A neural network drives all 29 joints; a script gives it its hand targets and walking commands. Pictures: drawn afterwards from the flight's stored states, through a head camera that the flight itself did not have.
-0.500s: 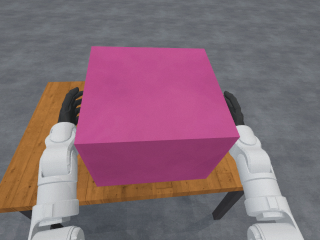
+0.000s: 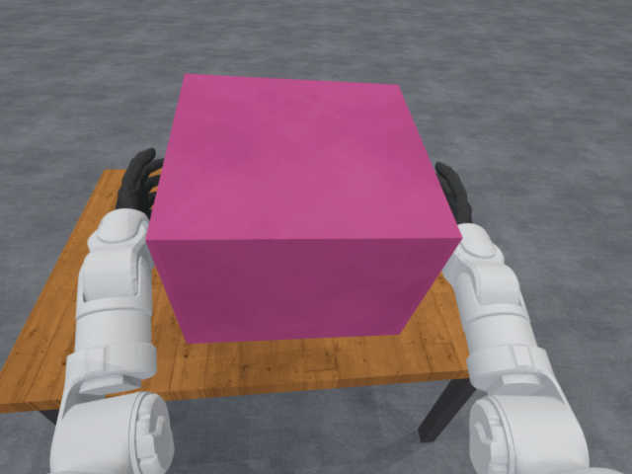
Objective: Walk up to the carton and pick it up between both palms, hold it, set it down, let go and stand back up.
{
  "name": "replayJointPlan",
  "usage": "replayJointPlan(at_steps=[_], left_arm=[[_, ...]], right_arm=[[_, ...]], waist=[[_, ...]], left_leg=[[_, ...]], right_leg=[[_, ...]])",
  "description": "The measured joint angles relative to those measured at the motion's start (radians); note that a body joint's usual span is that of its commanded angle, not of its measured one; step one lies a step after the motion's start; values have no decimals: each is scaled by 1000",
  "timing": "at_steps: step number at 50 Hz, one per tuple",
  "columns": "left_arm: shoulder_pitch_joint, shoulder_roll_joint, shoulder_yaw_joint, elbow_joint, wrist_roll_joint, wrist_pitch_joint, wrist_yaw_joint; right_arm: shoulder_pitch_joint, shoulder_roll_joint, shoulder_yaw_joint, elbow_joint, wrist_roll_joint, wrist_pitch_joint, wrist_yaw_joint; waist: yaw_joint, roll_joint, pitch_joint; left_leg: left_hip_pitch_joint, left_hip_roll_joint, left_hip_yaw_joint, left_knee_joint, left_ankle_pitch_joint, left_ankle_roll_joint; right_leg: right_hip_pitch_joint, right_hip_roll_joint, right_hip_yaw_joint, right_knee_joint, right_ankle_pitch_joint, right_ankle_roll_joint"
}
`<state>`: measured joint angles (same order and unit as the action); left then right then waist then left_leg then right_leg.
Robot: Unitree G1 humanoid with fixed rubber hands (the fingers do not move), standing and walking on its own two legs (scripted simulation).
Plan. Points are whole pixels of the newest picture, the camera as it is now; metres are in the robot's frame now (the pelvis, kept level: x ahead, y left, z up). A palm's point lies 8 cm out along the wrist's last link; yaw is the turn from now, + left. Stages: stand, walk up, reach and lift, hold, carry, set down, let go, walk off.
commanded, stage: hold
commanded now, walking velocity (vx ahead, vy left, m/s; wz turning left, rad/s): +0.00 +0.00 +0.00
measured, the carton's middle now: (296, 209) +0.43 +0.01 +0.13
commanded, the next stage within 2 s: none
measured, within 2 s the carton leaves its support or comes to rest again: neither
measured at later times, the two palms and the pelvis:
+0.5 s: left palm (131, 223) +0.36 +0.21 +0.16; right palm (451, 221) +0.36 -0.19 +0.16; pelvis +0.01 +0.01 +0.00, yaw +0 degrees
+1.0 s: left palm (125, 215) +0.36 +0.21 +0.17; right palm (451, 217) +0.36 -0.18 +0.17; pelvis +0.00 +0.01 +0.00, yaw +0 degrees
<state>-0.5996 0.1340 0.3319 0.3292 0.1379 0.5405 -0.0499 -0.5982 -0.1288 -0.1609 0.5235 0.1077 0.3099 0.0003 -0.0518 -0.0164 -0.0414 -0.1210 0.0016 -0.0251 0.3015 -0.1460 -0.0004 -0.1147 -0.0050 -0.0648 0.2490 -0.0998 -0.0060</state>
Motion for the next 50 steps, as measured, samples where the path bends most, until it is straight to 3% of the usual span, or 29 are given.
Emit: replayJointPlan(at_steps=[8, 21, 36, 50], left_arm=[[67, -15, -11, -94, 0, 27, 2], [170, -27, -50, -289, -39, 107, 45], [83, -26, -5, -184, -8, 130, 13], [56, -12, 6, -132, -1, 106, -6]], right_arm=[[38, -28, 54, -60, 54, 21, -19], [109, -55, 91, -207, 127, 81, -41], [26, -37, 54, -124, 82, 128, -30], [5, -23, 46, -87, 62, 109, -30]], waist=[[-11, 5, 17], [-13, -5, 13], [-6, 10, -7], [-8, 3, -2]], left_leg=[[18, -2, 3, 10, -22, 4], [17, 0, 0, 32, -41, 3], [21, 0, 7, 11, -18, 4], [21, -4, 3, 10, -13, 5]], right_leg=[[28, -2, 3, -12, -9, 7], [37, 1, 1, -13, -17, 7], [27, 1, 9, -8, -5, 4], [29, -3, 4, -6, -3, 6]])
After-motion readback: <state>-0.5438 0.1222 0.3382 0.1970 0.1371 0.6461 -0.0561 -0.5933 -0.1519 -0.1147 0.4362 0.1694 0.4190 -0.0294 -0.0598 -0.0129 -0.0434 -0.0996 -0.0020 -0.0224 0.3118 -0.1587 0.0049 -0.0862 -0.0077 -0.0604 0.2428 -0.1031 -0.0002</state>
